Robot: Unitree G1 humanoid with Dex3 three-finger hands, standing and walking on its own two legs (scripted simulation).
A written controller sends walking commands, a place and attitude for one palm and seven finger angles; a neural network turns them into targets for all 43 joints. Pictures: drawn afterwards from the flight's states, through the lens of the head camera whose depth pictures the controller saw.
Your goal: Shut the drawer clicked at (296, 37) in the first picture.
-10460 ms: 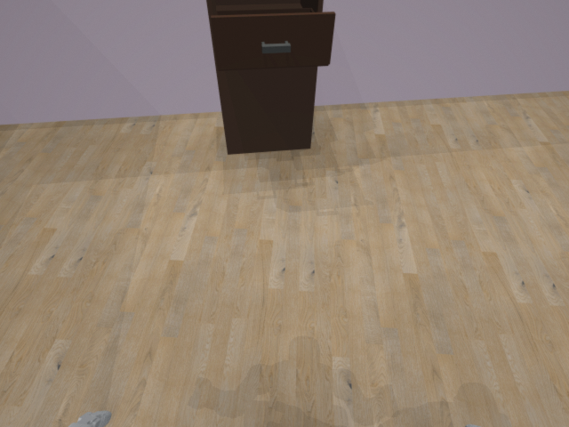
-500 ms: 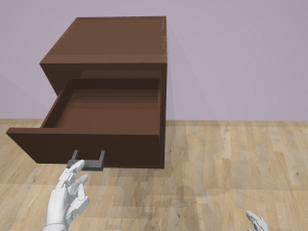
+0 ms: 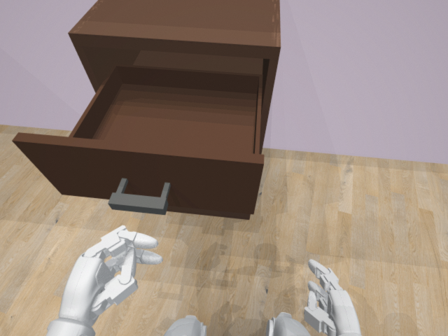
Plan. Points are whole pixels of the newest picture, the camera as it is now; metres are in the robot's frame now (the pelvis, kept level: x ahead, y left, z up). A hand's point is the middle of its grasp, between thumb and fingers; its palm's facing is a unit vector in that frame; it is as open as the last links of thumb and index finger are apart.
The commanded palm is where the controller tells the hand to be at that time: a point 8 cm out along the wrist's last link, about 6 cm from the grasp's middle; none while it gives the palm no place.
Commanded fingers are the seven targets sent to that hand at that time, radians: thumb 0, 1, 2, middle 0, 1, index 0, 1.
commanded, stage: raise the hand and make a fist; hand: left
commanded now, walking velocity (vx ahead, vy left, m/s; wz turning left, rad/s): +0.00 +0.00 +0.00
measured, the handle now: (142, 194) +0.35 +0.19 +0.03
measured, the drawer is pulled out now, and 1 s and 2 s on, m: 0.30 0.30 0.30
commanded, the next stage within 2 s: bring the fist close to the handle in 1.18 s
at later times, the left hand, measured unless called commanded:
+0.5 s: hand (115, 276) +0.19 +0.16 +0.10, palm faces +0.01 -1.00 -0.05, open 3.1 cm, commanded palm +0.14 +0.22 +0.11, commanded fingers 0.00 0.90 0.90 -1.40 -1.60 -1.40 -1.60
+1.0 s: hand (105, 282) +0.17 +0.16 +0.13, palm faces +0.01 -1.00 -0.08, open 3.3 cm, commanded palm +0.12 +0.22 +0.13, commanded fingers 0.00 0.90 0.90 -1.40 -1.60 -1.40 -1.60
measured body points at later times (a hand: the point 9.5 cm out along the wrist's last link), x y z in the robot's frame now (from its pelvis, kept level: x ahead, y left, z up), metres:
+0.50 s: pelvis +0.03 +0.01 +0.02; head +0.07 +0.02 +0.46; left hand +0.18 +0.22 +0.11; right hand +0.24 -0.20 -0.03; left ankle +0.00 +0.11 -0.66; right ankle +0.06 -0.12 -0.66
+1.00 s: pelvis +0.03 +0.00 +0.03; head +0.04 +0.00 +0.48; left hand +0.17 +0.22 +0.13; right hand +0.23 -0.22 -0.02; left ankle +0.00 +0.11 -0.66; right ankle +0.06 -0.12 -0.66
